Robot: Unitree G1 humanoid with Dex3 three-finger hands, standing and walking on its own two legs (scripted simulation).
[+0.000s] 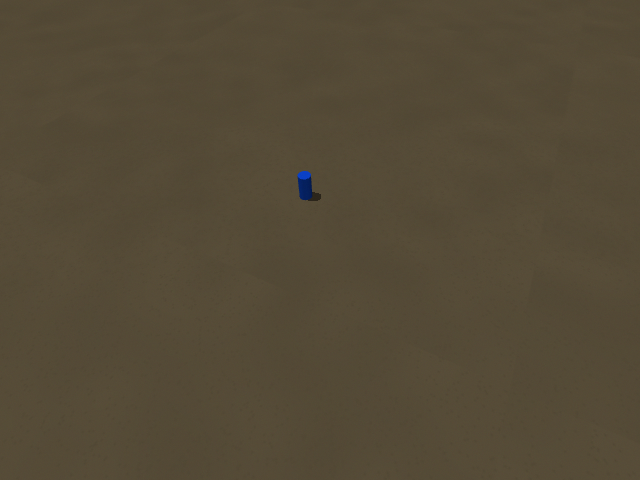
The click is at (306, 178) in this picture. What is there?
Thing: squat round
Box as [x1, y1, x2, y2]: [298, 171, 311, 199]
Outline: 302,171 298,173 299,194 302,199 308,199 311,197 310,174 307,171
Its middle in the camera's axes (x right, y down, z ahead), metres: -0.08 -0.24 +1.83
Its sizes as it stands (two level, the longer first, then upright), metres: 0.062 0.062 0.128
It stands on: the floor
